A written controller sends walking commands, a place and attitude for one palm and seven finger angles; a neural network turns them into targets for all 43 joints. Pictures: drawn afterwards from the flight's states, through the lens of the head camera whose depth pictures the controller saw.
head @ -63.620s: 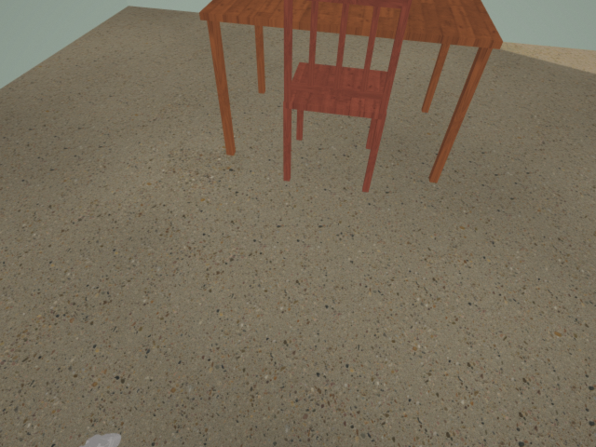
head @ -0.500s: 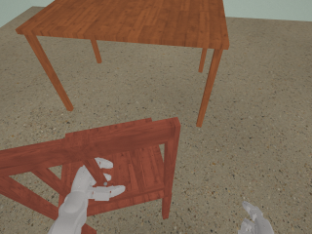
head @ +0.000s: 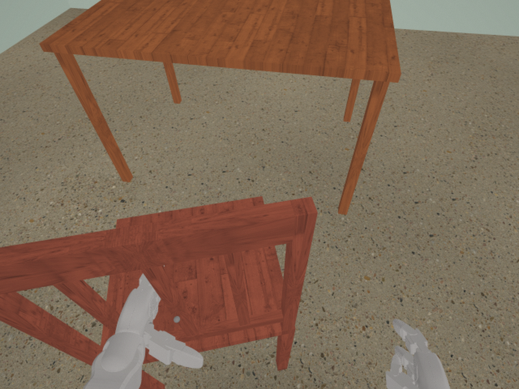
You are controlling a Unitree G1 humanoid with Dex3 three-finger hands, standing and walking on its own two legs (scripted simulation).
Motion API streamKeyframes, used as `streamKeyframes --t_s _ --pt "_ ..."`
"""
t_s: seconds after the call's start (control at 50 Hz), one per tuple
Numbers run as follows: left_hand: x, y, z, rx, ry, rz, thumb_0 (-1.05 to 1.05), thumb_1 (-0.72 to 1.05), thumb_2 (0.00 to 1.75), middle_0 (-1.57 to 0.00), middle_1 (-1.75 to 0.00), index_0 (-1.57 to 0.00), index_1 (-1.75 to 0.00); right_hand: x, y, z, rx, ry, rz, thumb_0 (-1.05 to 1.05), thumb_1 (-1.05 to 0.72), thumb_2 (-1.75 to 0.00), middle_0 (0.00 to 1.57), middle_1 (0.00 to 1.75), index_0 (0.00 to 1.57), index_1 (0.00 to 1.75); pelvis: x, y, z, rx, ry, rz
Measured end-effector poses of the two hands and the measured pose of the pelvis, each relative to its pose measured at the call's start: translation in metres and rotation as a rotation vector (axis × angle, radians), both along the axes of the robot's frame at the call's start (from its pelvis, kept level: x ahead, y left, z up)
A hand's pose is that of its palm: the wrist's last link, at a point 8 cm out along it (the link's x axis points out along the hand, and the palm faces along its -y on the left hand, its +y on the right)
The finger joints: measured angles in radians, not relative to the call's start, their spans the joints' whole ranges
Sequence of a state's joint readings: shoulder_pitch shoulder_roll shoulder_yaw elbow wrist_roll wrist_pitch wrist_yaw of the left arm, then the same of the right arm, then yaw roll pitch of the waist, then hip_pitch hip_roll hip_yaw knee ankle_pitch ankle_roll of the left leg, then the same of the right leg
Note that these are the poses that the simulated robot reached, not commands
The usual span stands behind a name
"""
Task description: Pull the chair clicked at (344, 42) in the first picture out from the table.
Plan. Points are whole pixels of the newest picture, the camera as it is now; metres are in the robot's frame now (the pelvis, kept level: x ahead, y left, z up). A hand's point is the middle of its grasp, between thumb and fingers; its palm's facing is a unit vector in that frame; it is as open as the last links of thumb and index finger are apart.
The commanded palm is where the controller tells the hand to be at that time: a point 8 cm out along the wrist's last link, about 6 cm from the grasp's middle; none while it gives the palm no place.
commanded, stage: draw the fingers out of the gap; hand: left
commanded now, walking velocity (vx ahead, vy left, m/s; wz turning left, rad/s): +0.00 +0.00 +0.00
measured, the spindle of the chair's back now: (175, 303) +0.27 +0.16 -0.05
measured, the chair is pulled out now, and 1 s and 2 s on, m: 0.65 0.65 0.65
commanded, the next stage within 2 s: draw the hand back to the body in 0.80 s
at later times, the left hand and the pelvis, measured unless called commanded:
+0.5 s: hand (167, 372) +0.16 +0.14 -0.03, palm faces +0.02 -0.98 -0.18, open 17.5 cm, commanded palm +0.14 +0.19 -0.01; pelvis -0.01 +0.00 -0.01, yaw +1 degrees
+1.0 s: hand out of the picture +0.11 +0.14 -0.02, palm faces +0.07 -0.99 -0.09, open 17.4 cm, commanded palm +0.08 +0.20 +0.01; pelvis -0.01 +0.00 -0.02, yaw +1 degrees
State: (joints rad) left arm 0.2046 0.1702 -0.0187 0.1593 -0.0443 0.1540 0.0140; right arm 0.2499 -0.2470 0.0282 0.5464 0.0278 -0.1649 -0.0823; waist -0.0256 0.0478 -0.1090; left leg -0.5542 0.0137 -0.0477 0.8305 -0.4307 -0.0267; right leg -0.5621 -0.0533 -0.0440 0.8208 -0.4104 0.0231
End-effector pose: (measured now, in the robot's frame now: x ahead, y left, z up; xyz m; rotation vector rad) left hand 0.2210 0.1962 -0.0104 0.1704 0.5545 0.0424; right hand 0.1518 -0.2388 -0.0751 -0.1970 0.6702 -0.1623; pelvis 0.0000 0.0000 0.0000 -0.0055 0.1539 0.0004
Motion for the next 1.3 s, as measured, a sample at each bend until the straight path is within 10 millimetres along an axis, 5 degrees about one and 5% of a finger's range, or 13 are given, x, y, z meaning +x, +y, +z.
streamKeyframes --t_s 0.94,1.2,1.3 --pt "-0.127 -0.001 -0.004 -0.01 0.086 0.049 -0.01 -0.53 0.2 -0.01 0.0 -0.01 0.0 0.009 0.011 0.0 0.0 -0.109 -0.034 0.01 -0.91 -0.9 0.21 0.3 0.21 0.3 -0.009 0.0 -0.021 -0.021 0.021 0.02" --pt "-0.11 0.016 0.058 -0.085 -0.483 0.007 -0.01 -0.54 0.2 -0.01 0.0 0.0 0.0 0.008 0.016 -0.021 0.031 -0.116 -0.015 0.01 -0.91 -0.9 0.21 0.29 0.21 0.3 -0.019 0.0 -0.037 -0.032 0.038 0.016" --pt "-0.11 0.022 0.06 -0.083 -0.481 -0.059 -0.01 -0.54 0.2 -0.01 0.0 0.0 0.0 0.005 0.019 -0.023 0.064 -0.115 -0.026 0.01 -0.91 -0.9 0.21 0.3 0.21 0.3 -0.024 0.0 -0.038 -0.029 0.018 0.008"
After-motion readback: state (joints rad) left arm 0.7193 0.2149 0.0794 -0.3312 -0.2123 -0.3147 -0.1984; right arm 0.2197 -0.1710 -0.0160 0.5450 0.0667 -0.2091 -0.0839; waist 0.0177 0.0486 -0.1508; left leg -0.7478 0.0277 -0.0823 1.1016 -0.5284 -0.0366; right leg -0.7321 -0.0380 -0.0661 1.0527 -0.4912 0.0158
